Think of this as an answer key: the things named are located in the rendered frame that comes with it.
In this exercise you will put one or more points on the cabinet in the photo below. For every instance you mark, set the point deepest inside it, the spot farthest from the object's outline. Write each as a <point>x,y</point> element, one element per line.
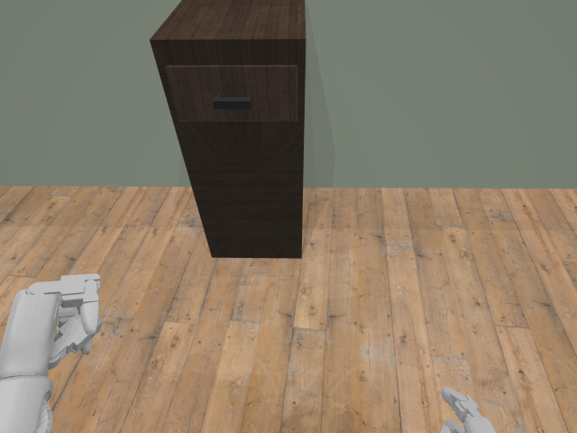
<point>246,175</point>

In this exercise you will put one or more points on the robot left forearm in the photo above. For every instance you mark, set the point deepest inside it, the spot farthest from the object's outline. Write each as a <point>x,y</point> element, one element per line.
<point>23,404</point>

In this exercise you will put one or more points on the right robot hand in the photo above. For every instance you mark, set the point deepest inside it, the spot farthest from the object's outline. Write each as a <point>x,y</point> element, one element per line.
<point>467,412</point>

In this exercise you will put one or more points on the drawer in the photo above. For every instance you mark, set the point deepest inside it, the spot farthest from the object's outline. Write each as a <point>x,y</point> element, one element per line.
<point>273,88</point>

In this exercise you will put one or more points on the handle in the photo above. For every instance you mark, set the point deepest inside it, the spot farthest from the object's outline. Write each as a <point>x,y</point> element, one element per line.
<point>220,102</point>

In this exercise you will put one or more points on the left robot hand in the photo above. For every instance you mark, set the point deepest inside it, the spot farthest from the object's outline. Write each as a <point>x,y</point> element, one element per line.
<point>28,346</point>

